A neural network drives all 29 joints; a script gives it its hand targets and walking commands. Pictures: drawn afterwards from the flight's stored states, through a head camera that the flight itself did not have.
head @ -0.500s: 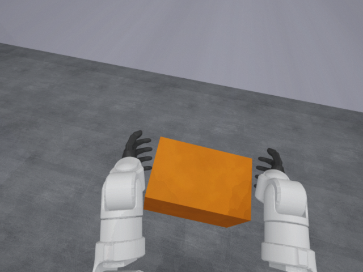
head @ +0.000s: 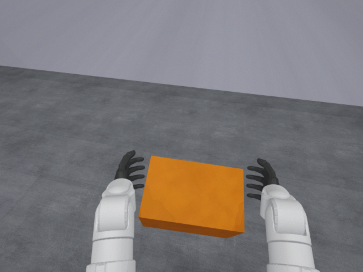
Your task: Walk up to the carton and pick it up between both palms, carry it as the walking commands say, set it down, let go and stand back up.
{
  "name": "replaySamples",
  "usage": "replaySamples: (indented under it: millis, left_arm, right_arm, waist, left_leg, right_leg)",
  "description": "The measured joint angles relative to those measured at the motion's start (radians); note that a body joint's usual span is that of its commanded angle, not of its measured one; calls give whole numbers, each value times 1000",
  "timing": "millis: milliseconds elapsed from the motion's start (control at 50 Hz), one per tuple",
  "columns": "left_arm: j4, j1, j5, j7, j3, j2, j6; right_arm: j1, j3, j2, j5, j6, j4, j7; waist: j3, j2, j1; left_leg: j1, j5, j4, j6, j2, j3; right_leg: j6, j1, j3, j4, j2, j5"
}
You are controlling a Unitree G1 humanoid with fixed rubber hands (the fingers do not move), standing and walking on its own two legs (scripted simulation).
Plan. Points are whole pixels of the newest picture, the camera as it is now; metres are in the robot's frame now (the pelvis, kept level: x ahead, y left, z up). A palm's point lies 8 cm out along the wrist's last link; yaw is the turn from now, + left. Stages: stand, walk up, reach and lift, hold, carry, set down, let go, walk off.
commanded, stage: carry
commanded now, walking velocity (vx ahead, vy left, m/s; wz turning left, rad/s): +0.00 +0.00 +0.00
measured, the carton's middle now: (190, 199) +0.33 +0.02 -0.05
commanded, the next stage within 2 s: hold in 0.48 s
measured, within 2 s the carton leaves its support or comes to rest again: neither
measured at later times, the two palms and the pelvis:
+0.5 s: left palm (122, 188) +0.28 +0.16 +0.07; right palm (268, 190) +0.29 -0.15 +0.06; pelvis +0.00 +0.00 +0.00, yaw +0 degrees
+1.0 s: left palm (119, 202) +0.25 +0.16 +0.07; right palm (278, 206) +0.24 -0.16 +0.08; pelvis -0.04 +0.01 +0.00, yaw -3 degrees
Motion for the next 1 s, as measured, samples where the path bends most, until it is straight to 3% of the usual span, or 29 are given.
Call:
replaySamples:
  millis: [520, 620, 800, 1000]
  left_arm:
    - [51, 25, -13, 6, 2, 5, -54]
    - [69, 90, -37, 1, -3, 15, -102]
    - [72, 113, -31, -5, -5, 18, -108]
    - [233, -20, 23, -7, 56, -2, -103]
  right_arm:
    - [5, 8, -1, -15, -88, 48, -4]
    - [63, 27, -9, 0, -146, 69, 18]
    - [79, 32, -12, 1, -167, 74, 36]
    - [-65, -75, -9, -77, -197, 266, 70]
  waist:
    - [5, -3, 0]
    - [7, -3, 0]
    - [8, -7, 0]
    - [26, -13, -1]
  left_leg:
    - [13, 6, -9, -4, 3, 0]
    - [73, 22, -53, -4, 3, -4]
    - [128, 40, -71, -14, 6, -14]
    - [149, 51, -71, -13, -16, -14]
  right_leg:
    - [-4, 17, 0, -20, 5, 13]
    - [-4, 74, 19, -76, 16, 42]
    - [-4, 125, 47, -106, 31, 78]
    - [-4, 126, 85, -64, 31, 83]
